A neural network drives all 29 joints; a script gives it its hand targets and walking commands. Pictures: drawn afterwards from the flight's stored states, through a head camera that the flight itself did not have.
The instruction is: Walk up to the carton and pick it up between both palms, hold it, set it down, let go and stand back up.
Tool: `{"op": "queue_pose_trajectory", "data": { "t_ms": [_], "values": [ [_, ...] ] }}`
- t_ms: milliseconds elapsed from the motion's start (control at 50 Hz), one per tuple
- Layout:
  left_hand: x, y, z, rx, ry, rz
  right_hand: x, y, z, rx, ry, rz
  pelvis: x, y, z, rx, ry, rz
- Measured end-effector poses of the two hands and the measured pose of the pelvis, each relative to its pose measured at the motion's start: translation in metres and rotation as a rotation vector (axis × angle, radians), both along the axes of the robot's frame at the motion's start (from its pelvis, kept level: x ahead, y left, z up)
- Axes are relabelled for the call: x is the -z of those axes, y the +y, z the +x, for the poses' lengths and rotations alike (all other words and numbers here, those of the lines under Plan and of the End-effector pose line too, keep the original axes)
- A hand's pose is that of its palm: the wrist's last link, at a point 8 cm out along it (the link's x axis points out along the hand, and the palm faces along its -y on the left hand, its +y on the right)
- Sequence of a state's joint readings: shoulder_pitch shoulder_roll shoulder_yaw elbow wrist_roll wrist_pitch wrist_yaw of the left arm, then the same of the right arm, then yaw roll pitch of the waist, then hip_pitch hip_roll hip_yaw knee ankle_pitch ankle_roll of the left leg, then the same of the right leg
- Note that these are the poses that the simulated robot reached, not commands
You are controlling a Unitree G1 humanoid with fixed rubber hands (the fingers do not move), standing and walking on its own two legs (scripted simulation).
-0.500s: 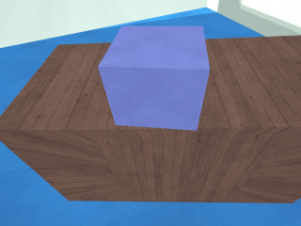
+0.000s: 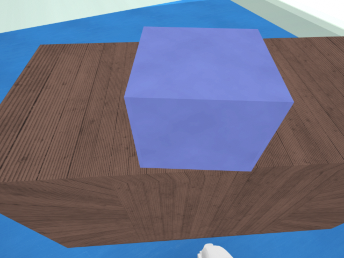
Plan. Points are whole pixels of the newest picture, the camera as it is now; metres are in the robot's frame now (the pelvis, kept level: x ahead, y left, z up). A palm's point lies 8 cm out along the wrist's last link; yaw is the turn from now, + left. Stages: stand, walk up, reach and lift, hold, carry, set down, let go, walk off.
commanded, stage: walk up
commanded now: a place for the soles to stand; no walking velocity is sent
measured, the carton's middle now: (197, 99) +0.47 -0.05 +0.11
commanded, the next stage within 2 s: none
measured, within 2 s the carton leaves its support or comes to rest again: neither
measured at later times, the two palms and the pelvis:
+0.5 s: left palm (67, 248) +0.18 +0.28 -0.10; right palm out of the picture +0.13 -0.34 -0.10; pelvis +0.05 -0.02 +0.00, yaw +0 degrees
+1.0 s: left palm out of the picture +0.12 +0.29 -0.11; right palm out of the picture +0.12 -0.33 -0.10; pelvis +0.04 -0.03 +0.00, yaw +0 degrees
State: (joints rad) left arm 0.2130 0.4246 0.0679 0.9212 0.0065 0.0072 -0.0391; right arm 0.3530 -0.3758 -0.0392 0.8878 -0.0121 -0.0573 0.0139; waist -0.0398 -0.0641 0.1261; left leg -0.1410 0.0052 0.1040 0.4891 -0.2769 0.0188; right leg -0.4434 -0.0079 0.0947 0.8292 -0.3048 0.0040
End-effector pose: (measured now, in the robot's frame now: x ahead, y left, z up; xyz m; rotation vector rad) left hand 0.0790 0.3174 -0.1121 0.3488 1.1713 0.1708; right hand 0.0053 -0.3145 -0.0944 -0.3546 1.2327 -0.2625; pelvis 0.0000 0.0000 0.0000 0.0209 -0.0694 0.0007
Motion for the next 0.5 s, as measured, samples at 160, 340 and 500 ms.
{"op": "queue_pose_trajectory", "data": {
  "t_ms": [160,340,500],
  "values": [
    [0.003,-0.029,0.055,0.047,-0.031,0.014,0.028,-0.014,0.064,-0.004,-0.070,0.022,0.015,-0.014,0.026,0.032,-0.004,-0.027],
    [-0.006,-0.037,0.100,0.039,-0.134,-0.005,0.024,-0.010,0.108,-0.059,-0.113,0.019,0.012,-0.018,0.042,0.023,0.014,-0.004],
    [-0.009,-0.038,0.101,0.008,-0.117,-0.017,0.010,-0.024,0.122,-0.071,-0.096,-0.010,0.004,-0.024,0.050,0.006,0.035,-0.017]
  ]
}}
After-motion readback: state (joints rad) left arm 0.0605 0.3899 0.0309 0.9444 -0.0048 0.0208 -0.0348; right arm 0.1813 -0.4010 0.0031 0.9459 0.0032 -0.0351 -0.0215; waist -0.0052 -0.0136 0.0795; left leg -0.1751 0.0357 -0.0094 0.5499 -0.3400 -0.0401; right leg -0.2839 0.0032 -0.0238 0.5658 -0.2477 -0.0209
